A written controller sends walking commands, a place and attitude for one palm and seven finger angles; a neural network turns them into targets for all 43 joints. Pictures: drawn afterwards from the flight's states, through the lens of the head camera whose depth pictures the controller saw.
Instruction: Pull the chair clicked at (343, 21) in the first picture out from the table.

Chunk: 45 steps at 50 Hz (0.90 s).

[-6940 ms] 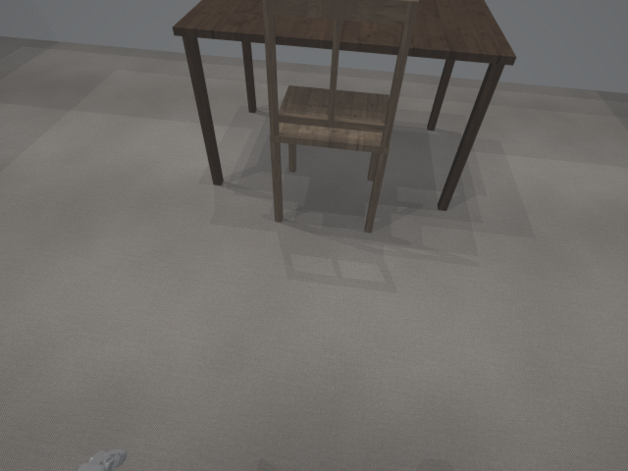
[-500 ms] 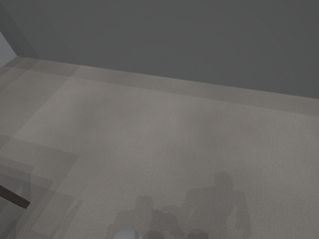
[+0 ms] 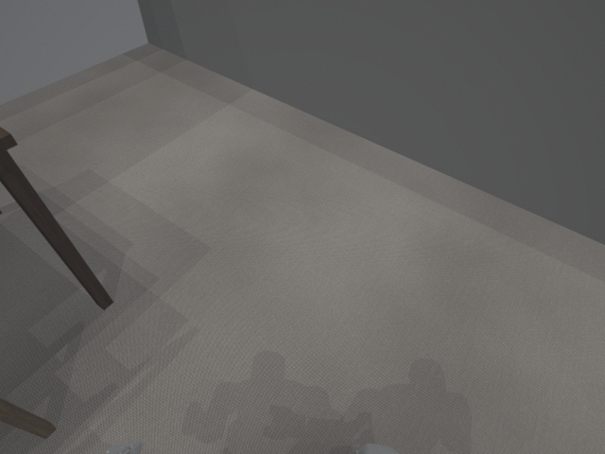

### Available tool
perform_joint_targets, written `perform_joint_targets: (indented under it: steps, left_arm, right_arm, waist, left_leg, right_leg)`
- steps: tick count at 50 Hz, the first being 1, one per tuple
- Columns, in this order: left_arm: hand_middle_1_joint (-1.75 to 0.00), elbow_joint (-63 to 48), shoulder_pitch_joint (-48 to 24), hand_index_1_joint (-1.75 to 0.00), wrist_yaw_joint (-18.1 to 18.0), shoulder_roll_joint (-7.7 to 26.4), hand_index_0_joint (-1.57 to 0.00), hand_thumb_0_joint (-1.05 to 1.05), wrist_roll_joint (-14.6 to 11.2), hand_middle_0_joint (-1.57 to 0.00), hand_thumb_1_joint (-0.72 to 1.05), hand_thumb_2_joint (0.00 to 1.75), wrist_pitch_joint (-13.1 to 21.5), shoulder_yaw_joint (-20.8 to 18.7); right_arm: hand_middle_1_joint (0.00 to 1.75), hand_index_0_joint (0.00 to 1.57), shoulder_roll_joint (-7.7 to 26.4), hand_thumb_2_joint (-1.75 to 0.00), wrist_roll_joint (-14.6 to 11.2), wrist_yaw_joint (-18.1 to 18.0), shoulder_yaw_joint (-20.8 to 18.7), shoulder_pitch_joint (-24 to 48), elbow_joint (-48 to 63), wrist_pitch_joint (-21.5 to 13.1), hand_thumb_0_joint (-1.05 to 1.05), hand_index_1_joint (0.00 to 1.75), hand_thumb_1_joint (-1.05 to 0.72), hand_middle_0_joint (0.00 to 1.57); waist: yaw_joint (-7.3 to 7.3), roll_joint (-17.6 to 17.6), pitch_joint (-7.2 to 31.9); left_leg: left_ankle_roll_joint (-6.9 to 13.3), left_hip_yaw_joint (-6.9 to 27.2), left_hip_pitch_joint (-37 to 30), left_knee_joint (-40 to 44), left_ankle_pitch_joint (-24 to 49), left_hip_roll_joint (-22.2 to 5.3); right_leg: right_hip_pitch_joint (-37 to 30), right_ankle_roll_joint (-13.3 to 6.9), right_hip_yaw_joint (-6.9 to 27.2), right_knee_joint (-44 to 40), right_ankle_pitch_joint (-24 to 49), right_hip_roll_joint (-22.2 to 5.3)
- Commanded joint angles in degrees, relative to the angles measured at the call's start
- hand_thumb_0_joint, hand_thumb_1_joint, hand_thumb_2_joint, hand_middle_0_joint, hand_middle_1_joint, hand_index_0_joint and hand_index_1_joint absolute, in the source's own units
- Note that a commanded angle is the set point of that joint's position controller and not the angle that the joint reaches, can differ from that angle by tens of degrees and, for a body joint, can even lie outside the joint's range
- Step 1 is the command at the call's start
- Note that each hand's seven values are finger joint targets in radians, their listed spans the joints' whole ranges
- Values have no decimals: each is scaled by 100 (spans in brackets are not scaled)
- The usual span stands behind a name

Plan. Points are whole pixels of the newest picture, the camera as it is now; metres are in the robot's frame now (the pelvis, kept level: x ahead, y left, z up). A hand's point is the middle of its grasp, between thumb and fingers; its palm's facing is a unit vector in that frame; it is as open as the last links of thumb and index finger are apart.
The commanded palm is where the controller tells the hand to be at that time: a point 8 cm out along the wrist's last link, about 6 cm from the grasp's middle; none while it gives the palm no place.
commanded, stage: turn to face it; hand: left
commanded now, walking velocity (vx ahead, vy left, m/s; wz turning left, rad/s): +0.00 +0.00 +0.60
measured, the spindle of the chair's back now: out of the picture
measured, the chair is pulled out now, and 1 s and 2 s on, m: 0.00 0.00 0.00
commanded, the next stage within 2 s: take the last steps up to it in 1.68 s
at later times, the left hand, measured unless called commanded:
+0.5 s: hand out of the picture +0.00 +0.16 -0.14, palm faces +0.32 -0.91 -0.28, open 7.4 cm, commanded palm none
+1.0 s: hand out of the picture -0.08 +0.22 -0.16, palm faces +0.60 -0.76 -0.26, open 7.4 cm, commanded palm none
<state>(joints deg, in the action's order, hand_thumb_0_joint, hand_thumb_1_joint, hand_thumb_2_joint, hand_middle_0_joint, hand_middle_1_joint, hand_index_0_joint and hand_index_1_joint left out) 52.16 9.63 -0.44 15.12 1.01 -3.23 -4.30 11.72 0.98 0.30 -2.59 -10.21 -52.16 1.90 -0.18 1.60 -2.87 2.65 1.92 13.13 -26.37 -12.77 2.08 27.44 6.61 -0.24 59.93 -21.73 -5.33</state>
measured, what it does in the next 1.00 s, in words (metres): steps on the spot, turning left: right foot, then left foot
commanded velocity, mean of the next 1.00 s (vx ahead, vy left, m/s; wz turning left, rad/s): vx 0.00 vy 0.00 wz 0.60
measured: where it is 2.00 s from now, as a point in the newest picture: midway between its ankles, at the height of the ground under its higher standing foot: outside the picture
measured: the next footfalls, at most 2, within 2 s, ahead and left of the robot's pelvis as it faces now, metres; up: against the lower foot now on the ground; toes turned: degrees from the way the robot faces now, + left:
right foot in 0.22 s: +0.04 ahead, -0.15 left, +0.00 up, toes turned +7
left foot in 0.68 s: -0.05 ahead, +0.10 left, +0.00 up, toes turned +32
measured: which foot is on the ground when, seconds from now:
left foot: down 0.00-0.22, up 0.24-0.66, down 0.68-1.00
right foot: up 0.00-0.20, down 0.22-0.68, up 0.70-1.00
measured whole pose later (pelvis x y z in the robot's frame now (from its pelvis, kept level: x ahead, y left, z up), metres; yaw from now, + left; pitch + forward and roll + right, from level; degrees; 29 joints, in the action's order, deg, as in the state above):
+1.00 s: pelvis -0.03 -0.01 +0.00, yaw +36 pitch +0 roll -1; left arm 50.9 9.1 -0.5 15.1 0.8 -3.2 -3.7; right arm 12.3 1.1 0.5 -2.5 -9.5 -51.4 2.0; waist 0.1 0.8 -3.8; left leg 1.9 3.8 14.1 -27.3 -13.2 2.3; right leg 26.0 6.2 -0.3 56.2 -24.3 -4.6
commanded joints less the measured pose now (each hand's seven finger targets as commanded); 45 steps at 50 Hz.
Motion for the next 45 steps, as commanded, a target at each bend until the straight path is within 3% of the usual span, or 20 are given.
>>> perform_joint_targets:
  steps: [1, 5, 8, 9, 10, 11, 12, 14, 16, 21, 27, 30, 32, 33, 34, 35, 36, 37, 40, 45]
  left_arm:
    - [-30, -628, -370, -30, -81, 387, -20, 0, -33, -20, 90, 90, 129, -82]
    - [-30, -703, -301, -30, -100, 311, -20, 0, -78, -20, 90, 90, 179, -46]
    - [-30, -630, 125, -30, -124, 403, -20, 0, -105, -20, 90, 90, 254, -76]
    - [-30, -586, 401, -30, -148, 550, -20, 0, -95, -20, 90, 90, 309, -118]
    - [-30, -585, 511, -30, -192, 1064, -20, 0, 0, -20, 90, 90, 373, -221]
    - [-30, -658, 452, -30, -200, 1356, -20, 0, 20, -20, 90, 90, 345, -223]
    - [-30, -735, 250, -30, -205, 1169, -20, 0, -5, -20, 90, 90, 318, -157]
    - [-30, -794, -309, -30, -199, 757, -20, 0, -26, -20, 90, 90, 348, -91]
    - [-30, -785, -358, -30, -162, 547, -20, 0, -25, -20, 90, 90, 380, -6]
    - [-30, -564, 270, -30, -168, 686, -20, 0, 17, -20, 90, 90, 374, -37]
    - [-30, -395, 564, -30, -142, 950, -20, 0, 71, -20, 90, 90, 316, -122]
    - [-30, -342, 572, -30, -132, 1050, -20, 0, 78, -20, 90, 90, 278, -180]
    - [-30, -307, 559, -30, -105, 1024, -20, 0, 11, -20, 90, 90, 245, -192]
    - [-30, -349, 578, -30, -87, 848, -20, 0, -32, -20, 90, 90, 222, -164]
    - [-30, -626, 377, -30, -36, 429, -20, 0, -70, -20, 90, 90, 205, -70]
    - [-30, -765, -4, -30, -74, 495, -20, 0, -10, -20, 90, 90, 141, -12]
    - [-30, -748, -49, -30, -72, 513, -20, 0, 0, -20, 90, 90, 116, -32]
    - [-30, -662, -147, -30, -76, 456, -20, 0, 7, -20, 90, 90, 118, -65]
    - [-30, -445, 114, -30, -9, 544, -20, 0, -1, -20, 90, 90, 128, -87]
    - [-30, -518, -8, -30, -39, 497, -20, 0, -17, -20, 90, 90, 126, -55]
  right_arm:
    - [30, 20, 1314, -90, 40, -70, -390, -294, 317, -79, 0, 30, -90, 20]
    - [30, 20, 1330, -90, 58, -64, -428, -225, 350, -38, 0, 30, -90, 20]
    - [30, 20, 1281, -90, 15, -45, -452, -79, 418, -17, 0, 30, -90, 20]
    - [30, 20, 1134, -90, -20, -28, -427, -56, 452, -18, 0, 30, -90, 20]
    - [30, 20, 713, -90, -79, 5, -369, -250, 510, -25, 0, 30, -90, 20]
    - [30, 20, 739, -90, -23, -9, -384, -183, 636, -16, 0, 30, -90, 20]
    - [30, 20, 937, -90, 26, 6, -431, -177, 584, 21, 0, 30, -90, 20]
    - [30, 20, 875, -90, 42, 72, -453, -279, 312, 139, 0, 30, -90, 20]
    - [30, 20, 785, -90, 48, 135, -413, -407, 205, 170, 0, 30, -90, 20]
    - [30, 20, 717, -90, 24, 170, -361, 2, 259, 212, 0, 30, -90, 20]
    - [30, 20, 618, -90, -24, 184, -253, 511, 404, 141, 0, 30, -90, 20]
    - [30, 20, 613, -90, -47, 161, -210, 386, 443, 52, 0, 30, -90, 20]
    - [30, 20, 802, -90, -25, 144, -245, 39, 373, -13, 0, 30, -90, 20]
    - [30, 20, 1179, -90, -14, 138, -343, -354, 295, -73, 0, 30, -90, 20]
    - [30, 20, 1876, -90, 7, 86, -525, -743, 269, -113, 0, 30, -90, 20]
    - [30, 20, 2028, -90, -29, 43, -537, -1067, 106, -62, 0, 30, -90, 20]
    - [30, 20, 1883, -90, 2, 10, -488, -863, 141, -63, 0, 30, -90, 20]
    - [30, 20, 1668, -90, 17, -49, -455, -566, 218, -87, 0, 30, -90, 20]
    - [30, 20, 1333, -90, 15, -72, -305, 164, 438, -107, 0, 30, -90, 20]
    - [30, 20, 1346, -90, 11, -66, -330, -93, 410, -109, 0, 30, -90, 20]
  waist:
    - [241, -1050, 312]
    - [186, -1181, 486]
    - [-38, -1066, 629]
    - [-190, -663, 742]
    - [-206, 899, 927]
    - [-225, 1580, 801]
    - [-104, 826, 615]
    - [161, 808, 217]
    - [236, 728, 28]
    - [-36, 940, 19]
    - [-239, 1036, 198]
    - [-216, 1190, 466]
    - [12, 771, 685]
    - [245, -259, 976]
    - [512, -2169, 986]
    - [623, -1690, 1097]
    - [489, -1282, 884]
    - [444, -1645, 706]
    - [100, -1226, 382]
    - [182, -832, 495]
  left_leg:
    - [751, 1782, -506, 742, 1702, -1474]
    - [715, 2110, -195, 487, 2071, -1327]
    - [463, 2158, 375, 83, 1935, -1044]
    - [197, 1977, 910, -281, 1207, -796]
    - [-295, 993, 1967, -1416, -577, -104]
    - [-564, 270, 2301, -2741, -2162, 282]
    - [-514, 458, 2103, -3603, -1998, -22]
    - [-581, 306, 2051, -4259, -1334, -266]
    - [-683, 60, 2063, -4483, -851, -336]
    - [-810, -227, 2004, -3810, -862, -428]
    - [-730, -659, 1372, -2315, -1202, -420]
    - [-615, -837, 859, -1410, -1147, -356]
    - [-519, -859, -59, -159, -106, -313]
    - [-337, -176, -1102, 406, 801, -769]
    - [433, 2021, -1831, 552, 3241, -2404]
    - [951, 2062, -1636, 464, 3907, -2766]
    - [992, 1676, -1285, 530, 3082, -2563]
    - [853, 1587, -1031, 538, 2783, -2134]
    - [542, 953, -503, 593, 2456, -1529]
    - [654, 1264, -658, 636, 2298, -1453]
  right_leg:
    - [248, -40, 66, -641, -258, 82]
    - [-564, -155, 18, -1651, -324, 368]
    - [-1679, -234, -38, -3019, 527, 472]
    - [-2467, -284, 181, -3899, 979, 157]
    - [-3380, -710, 1454, -4551, 890, -1282]
    - [-2779, -1353, 2393, -4592, 1568, -2412]
    - [-2136, -1562, 1904, -4493, 1538, -2279]
    - [-1717, -1339, 1108, -4456, 1428, -1630]
    - [-1668, -1204, 311, -4283, 1897, -1262]
    - [-2073, -1230, -73, -4241, 2156, -1321]
    - [-2236, -1362, -385, -3894, 2785, -1576]
    - [-2334, -1265, -581, -3418, 3226, -1666]
    - [-2012, -901, -963, -2654, 2990, -1526]
    - [-1181, -600, -1104, -1588, 2137, -1259]
    - [637, -83, -1154, -271, -1351, -376]
    - [756, -142, -457, 422, -1788, -288]
    - [756, -198, -261, 687, -1426, -388]
    - [848, -175, -159, 776, -1042, -356]
    - [506, -120, -96, 730, -219, -232]
    - [314, -51, -50, 9, -162, -35]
